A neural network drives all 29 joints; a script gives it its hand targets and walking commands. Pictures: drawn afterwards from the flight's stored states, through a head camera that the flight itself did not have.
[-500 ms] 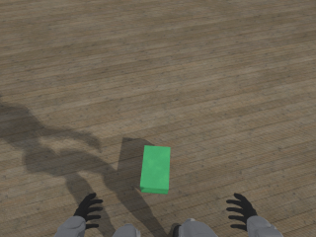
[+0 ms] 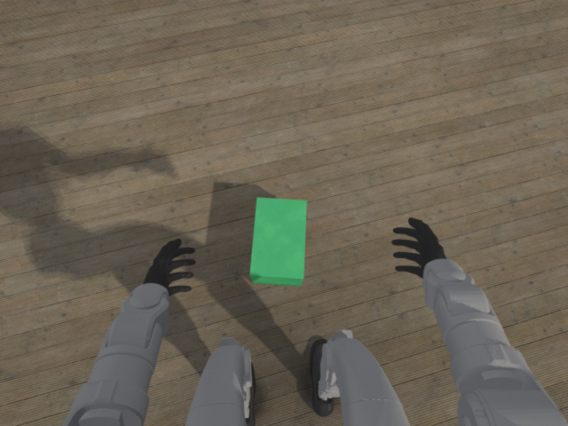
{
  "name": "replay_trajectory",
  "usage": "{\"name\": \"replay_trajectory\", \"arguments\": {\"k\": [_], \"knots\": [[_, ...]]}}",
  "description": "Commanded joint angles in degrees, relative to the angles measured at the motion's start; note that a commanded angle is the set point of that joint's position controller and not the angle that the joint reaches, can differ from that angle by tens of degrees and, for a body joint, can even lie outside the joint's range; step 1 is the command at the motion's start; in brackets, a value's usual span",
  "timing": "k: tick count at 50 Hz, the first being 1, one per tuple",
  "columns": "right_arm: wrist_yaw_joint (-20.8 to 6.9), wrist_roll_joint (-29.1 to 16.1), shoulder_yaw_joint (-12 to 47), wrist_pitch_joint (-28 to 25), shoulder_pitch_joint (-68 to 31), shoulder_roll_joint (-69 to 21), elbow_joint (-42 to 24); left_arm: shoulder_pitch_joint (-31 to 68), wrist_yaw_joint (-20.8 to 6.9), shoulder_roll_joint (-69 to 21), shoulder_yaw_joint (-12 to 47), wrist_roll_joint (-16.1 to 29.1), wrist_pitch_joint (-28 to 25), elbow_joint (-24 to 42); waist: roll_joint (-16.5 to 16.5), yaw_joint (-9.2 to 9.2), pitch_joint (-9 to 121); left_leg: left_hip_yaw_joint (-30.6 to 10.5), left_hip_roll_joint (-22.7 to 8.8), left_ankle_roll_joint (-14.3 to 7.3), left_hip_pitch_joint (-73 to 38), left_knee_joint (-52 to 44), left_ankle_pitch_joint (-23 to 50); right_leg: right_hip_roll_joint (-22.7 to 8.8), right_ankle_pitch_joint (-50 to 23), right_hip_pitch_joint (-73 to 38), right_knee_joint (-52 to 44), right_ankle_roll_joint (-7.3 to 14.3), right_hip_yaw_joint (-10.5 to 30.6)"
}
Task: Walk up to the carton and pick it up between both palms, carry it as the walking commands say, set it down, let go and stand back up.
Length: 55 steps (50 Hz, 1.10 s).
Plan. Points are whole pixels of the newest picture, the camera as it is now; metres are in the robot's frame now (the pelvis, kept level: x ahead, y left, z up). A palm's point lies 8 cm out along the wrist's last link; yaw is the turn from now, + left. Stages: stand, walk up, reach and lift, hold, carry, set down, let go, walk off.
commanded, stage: reach and lift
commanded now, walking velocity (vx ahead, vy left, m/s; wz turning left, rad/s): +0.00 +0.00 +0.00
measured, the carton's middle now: (279, 242) +0.51 +0.02 -0.63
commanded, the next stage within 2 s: none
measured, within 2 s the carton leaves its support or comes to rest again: neither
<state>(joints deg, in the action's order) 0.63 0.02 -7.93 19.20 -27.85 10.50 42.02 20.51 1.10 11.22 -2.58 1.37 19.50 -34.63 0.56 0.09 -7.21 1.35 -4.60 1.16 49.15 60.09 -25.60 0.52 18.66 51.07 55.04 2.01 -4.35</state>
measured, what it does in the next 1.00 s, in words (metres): lowers itself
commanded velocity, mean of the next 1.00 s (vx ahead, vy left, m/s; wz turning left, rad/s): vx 0.00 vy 0.00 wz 0.00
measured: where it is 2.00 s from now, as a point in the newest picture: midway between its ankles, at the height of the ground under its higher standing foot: (283, 400)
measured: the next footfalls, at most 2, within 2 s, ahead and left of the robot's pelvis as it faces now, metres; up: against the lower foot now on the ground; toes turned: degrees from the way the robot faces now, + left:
none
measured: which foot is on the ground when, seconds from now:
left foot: down 0.00-1.00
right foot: down 0.00-1.00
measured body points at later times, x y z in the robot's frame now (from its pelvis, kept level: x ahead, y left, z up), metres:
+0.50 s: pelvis -0.01 +0.00 -0.03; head +0.28 +0.00 +0.32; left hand +0.45 +0.18 -0.17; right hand +0.45 -0.19 -0.16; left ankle +0.03 +0.12 -0.67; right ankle +0.08 -0.11 -0.67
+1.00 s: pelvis -0.02 +0.00 -0.06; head +0.33 +0.01 +0.22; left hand +0.49 +0.17 -0.23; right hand +0.50 -0.17 -0.22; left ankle +0.03 +0.12 -0.67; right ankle +0.08 -0.11 -0.67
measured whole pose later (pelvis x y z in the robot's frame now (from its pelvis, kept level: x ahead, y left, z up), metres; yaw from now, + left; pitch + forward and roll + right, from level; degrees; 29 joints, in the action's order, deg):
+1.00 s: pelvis -0.02 +0.00 -0.06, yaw -1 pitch +42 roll -2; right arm 8.7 -1.9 -18.8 4.8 -67.0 8.9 49.2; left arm 64.7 3.8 11.5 -15.0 -0.8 5.1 -48.7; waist 0.6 0.1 -10.0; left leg 1.2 -4.1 0.6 86.6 67.7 -22.7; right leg -0.1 15.1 88.0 61.6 1.9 -3.8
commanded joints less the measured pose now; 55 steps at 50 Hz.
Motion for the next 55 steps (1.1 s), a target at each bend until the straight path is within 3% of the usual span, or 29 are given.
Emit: {"name": "replay_trajectory", "arguments": {"k": [1, 4, 5, 7, 10, 12, 13, 14, 18, 23, 26, 27, 28, 29, 31, 32, 34, 36, 39, 40, 41, 42, 43, 44, 45, 46, 47, 51, 55], "knots": [[2.65, -2.48, -3.21, -2.90, -12.00, 3.02, -3.11, 19.97, 1.57, 6.91, -7.06, -1.22, -3.86, -1.07, -0.03, -0.98, 35.99, -0.70, 7.12, -1.47, 7.11, -8.67, 7.26, 0.09, -11.88, -15.76, -2.47, -1.99, 5.42], [4.81, -3.00, -4.21, -6.29, -16.24, 1.42, -4.53, 27.65, 1.29, 5.82, -5.38, 1.36, -7.39, 0.89, -2.09, -3.75, 45.87, -1.70, 7.30, -1.03, 8.79, -7.13, 14.84, 0.39, -23.54, -18.94, 0.06, -1.50, 6.26], [4.56, -4.75, -4.68, -8.09, -19.59, 1.74, -6.42, 32.51, 1.82, 6.20, -5.64, 1.17, -9.16, 4.51, 1.55, -2.45, 49.78, -1.95, 7.42, -0.86, 6.94, -6.70, 18.20, 1.04, -25.37, -17.26, 2.14, -1.85, 5.17], [5.78, -4.39, -5.26, -9.07, -18.72, 2.43, -7.00, 32.52, 2.11, 7.44, -7.94, -0.62, -10.16, 2.74, 1.22, -2.92, 56.71, -1.18, 7.94, -0.33, 11.08, -4.81, 19.50, 0.55, -31.97, -20.32, 2.97, -1.78, 6.71], [6.51, -7.05, -2.35, -10.62, -26.45, 0.81, -9.84, 35.87, 2.61, 9.12, -8.72, 0.44, -11.56, -2.42, -2.18, -0.25, 57.35, -1.15, 8.08, -1.08, 12.83, -4.70, 18.48, 0.96, -30.78, -19.26, 3.48, -2.80, 6.32], [7.36, -5.54, -4.77, -10.80, -25.58, 2.30, -6.50, 40.20, 2.52, 9.41, -7.84, 0.28, -12.55, 0.57, 0.01, -2.98, 61.76, -1.47, 8.42, -0.46, 13.39, -4.60, 19.69, 1.69, -33.35, -19.97, 4.96, -2.38, 6.29], [7.50, -6.11, -4.48, -11.41, -27.17, 1.25, -9.11, 39.38, 2.81, 10.52, -10.12, -0.84, -12.87, -1.41, -0.21, -0.75, 62.01, -0.98, 8.88, -0.98, 12.17, -4.51, 22.30, 1.62, -34.55, -19.55, 4.25, -2.97, 6.37], [7.74, -5.46, -3.77, -11.72, -27.96, 1.24, -9.36, 40.38, 2.74, 10.16, -9.52, 1.00, -13.37, -3.48, -4.05, -2.46, 64.14, -0.90, 9.12, -0.78, 15.73, -3.24, 21.95, 1.66, -36.07, -21.83, 4.70, -2.92, 6.60], [7.93, -4.94, -5.99, -12.41, -32.04, 2.29, -6.32, 47.33, 2.89, 10.79, -10.33, -0.59, -14.26, -2.15, 0.21, -1.89, 66.47, -0.88, 9.04, -0.58, 14.52, -3.66, 23.69, 2.02, -35.20, -19.95, 4.29, -2.87, 7.34], [9.07, -3.69, -6.81, -12.19, -43.51, 1.87, -5.14, 57.28, 2.51, 12.18, -11.85, 0.61, -14.41, -6.94, -3.46, -1.17, 63.66, 0.69, 9.33, -0.97, 21.33, -2.35, 18.94, 1.93, -31.61, -18.86, 4.49, -3.30, 8.13], [9.02, -3.42, -8.98, -12.70, -48.24, 3.09, -1.87, 62.96, 3.50, 13.21, -11.74, 0.11, -15.39, -5.10, -0.13, -0.78, 65.67, 0.07, 9.63, -0.61, 19.00, -2.63, 19.50, 2.72, -29.36, -16.29, 5.96, -2.95, 7.55], [8.75, -3.78, -7.99, -12.97, -48.67, 1.64, -1.23, 61.44, 3.65, 13.03, -12.80, -0.59, -15.50, -9.81, -2.32, 0.10, 61.68, 0.88, 9.21, -0.80, 20.83, -2.46, 20.97, 2.68, -29.91, -12.88, 5.22, -3.32, 7.43], [8.90, -2.57, -8.83, -13.16, -47.62, 1.60, -0.07, 62.26, 3.21, 10.92, -11.60, -0.53, -15.44, -9.06, -1.88, -1.86, 66.58, 0.96, 9.91, -0.67, 19.87, -2.70, 21.86, 2.59, -32.53, -17.99, 4.77, -2.99, 7.61], [8.96, -3.30, -9.01, -13.65, -50.48, 1.18, -2.96, 65.35, 3.31, 12.66, -12.65, -0.37, -16.40, -4.66, -2.08, -0.60, 72.41, 0.02, 9.75, -1.11, 17.85, -3.12, 23.87, 2.79, -35.41, -19.81, 5.22, -2.91, 7.76], [8.72, -2.25, -8.23, -13.58, -51.75, -0.11, 2.76, 66.63, 3.18, 13.02, -14.64, -0.66, -16.27, -11.07, -3.55, 0.33, 66.51, 0.23, 9.72, -1.50, 22.29, -2.95, 24.39, 2.42, -34.19, -15.26, 5.04, -3.44, 7.59], [9.23, -1.36, -9.94, -13.63, -54.29, 2.13, -1.12, 66.40, 3.21, 12.52, -14.12, -1.08, -15.90, -9.45, -1.45, -1.03, 69.79, 1.01, 9.95, -0.76, 19.15, -2.89, 23.54, 2.58, -32.82, -18.33, 4.12, -2.83, 7.93], [9.24, 0.24, -11.54, -14.04, -53.99, 1.70, -2.01, 66.46, 3.01, 13.57, -16.09, -1.63, -16.47, -9.22, -3.48, -0.73, 71.87, -0.06, 9.71, -1.12, 22.45, -3.03, 26.54, 2.55, -38.34, -19.73, 5.40, -2.76, 7.91], [9.30, 0.03, -11.63, -14.63, -51.33, 1.66, -2.98, 66.49, 3.14, 11.69, -13.75, -1.54, -17.14, -2.38, -0.49, -2.03, 81.24, -0.06, 9.17, -0.33, 19.38, -2.83, 34.25, 2.06, -49.39, -26.88, 5.58, -1.68, 9.33], [8.37, 1.60, -13.06, -15.09, -53.33, 3.32, -3.49, 67.86, 2.81, 10.12, -12.65, -0.96, -16.15, -5.01, -0.86, -3.63, 78.36, -1.45, 9.04, -0.91, 16.70, -1.39, 30.28, 2.51, -41.36, -20.00, 6.79, -2.04, 7.41], [7.79, 0.32, -11.08, -14.82, -52.05, 0.25, -1.00, 65.40, 2.62, 8.92, -11.99, -1.15, -15.70, -8.32, -0.66, -2.12, 71.81, -1.55, 9.46, -1.02, 19.21, -0.68, 28.88, 2.59, -38.05, -14.10, 7.54, -2.57, 6.88], [7.99, 1.37, -13.10, -15.91, -53.68, 2.51, -3.23, 67.62, 3.19, 8.47, -12.33, -1.06, -16.97, -3.69, 0.16, -3.47, 75.90, -1.97, 9.20, -0.24, 16.86, 0.46, 31.83, 3.20, -40.14, -13.83, 8.12, -1.93, 6.71], [7.67, 1.56, -11.89, -15.98, -52.76, 0.24, -0.57, 64.56, 2.89, 8.42, -14.63, -1.25, -16.98, -9.13, -3.49, -1.91, 69.95, -1.96, 9.03, -1.11, 23.29, 0.94, 30.41, 2.79, -40.33, -13.10, 9.31, -2.72, 7.60], [7.77, 2.97, -13.10, -16.04, -51.76, 1.08, 1.68, 63.23, 2.76, 8.29, -15.20, -1.98, -16.94, -11.95, -2.10, -2.27, 66.65, -1.52, 9.25, -0.15, 26.96, 1.03, 30.02, 2.64, -39.93, -10.10, 9.72, -2.30, 7.08], [7.66, 2.19, -13.17, -16.37, -54.46, 1.00, -3.20, 66.71, 2.73, 7.24, -13.91, -1.20, -17.35, -5.41, -3.05, -2.91, 76.39, -1.32, 9.64, -0.40, 23.25, 2.79, 29.89, 2.95, -41.84, -15.53, 11.15, -2.42, 7.97], [7.54, 0.69, -12.17, -16.99, -57.47, 0.58, -8.36, 70.06, 3.46, 10.53, -15.00, -2.49, -18.12, -1.64, -2.87, -0.05, 80.82, -1.05, 9.32, -0.48, 22.73, 3.90, 34.35, 2.65, -46.32, -15.51, 12.41, -2.73, 8.35], [7.73, 1.57, -13.43, -17.12, -54.14, 1.32, -0.85, 68.63, 3.78, 9.78, -14.15, -2.59, -17.96, -4.90, -1.76, -2.25, 77.35, -1.92, 9.28, -0.14, 22.85, 4.09, 33.23, 3.26, -42.04, -10.29, 13.51, -2.77, 6.62], [7.64, 1.36, -11.16, -16.46, -52.84, 0.18, 2.57, 67.31, 3.57, 9.35, -14.49, -2.20, -17.59, -7.02, -1.69, -0.14, 73.05, -1.16, 9.39, -0.06, 27.11, 6.12, 28.99, 3.03, -39.71, -8.82, 15.09, -2.37, 8.27], [8.18, 1.69, -12.55, -16.77, -58.75, 3.05, -0.53, 70.88, 4.43, 9.75, -13.15, -1.29, -16.77, -7.00, -3.05, -2.73, 74.28, -1.83, 9.49, 0.12, 28.99, 12.09, 24.72, 3.63, -32.55, -0.07, 20.45, -2.67, 5.97], [9.27, 1.69, -11.97, -15.52, -62.61, 4.72, -1.47, 73.65, 5.43, 14.09, -13.17, -1.13, -15.60, -6.91, -3.18, -1.63, 79.77, -0.74, 10.05, 0.28, 31.75, 18.23, 17.53, 3.82, -23.38, 3.06, 26.90, -3.44, 4.54]]}}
